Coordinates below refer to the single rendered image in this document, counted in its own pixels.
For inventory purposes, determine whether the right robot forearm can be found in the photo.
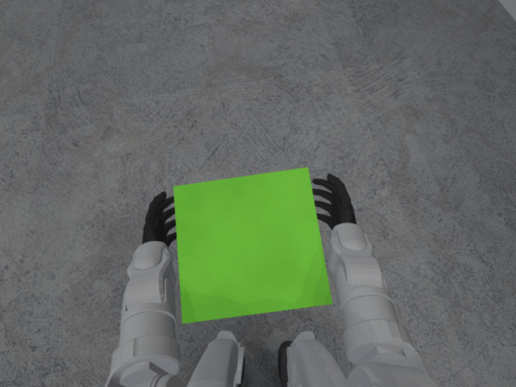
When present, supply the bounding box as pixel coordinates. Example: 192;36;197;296
327;223;434;381

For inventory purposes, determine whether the right robot hand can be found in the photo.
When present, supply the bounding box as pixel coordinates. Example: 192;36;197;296
312;173;357;230

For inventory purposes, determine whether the robot right thigh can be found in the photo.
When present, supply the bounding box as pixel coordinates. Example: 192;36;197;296
287;339;347;387

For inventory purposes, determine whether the robot left thigh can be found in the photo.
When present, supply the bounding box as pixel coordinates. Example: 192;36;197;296
186;339;245;387

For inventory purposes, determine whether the left robot hand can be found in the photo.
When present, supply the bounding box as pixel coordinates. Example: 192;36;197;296
142;192;177;247

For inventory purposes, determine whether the robot thigh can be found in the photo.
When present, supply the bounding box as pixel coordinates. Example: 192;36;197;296
287;339;347;387
186;339;245;387

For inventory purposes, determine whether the robot right upper arm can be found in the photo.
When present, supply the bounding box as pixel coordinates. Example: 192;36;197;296
346;361;438;387

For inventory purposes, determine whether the left robot forearm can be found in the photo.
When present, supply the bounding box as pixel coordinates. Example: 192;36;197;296
105;241;181;387

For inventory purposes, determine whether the carton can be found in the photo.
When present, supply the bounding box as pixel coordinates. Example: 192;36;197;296
173;167;333;324

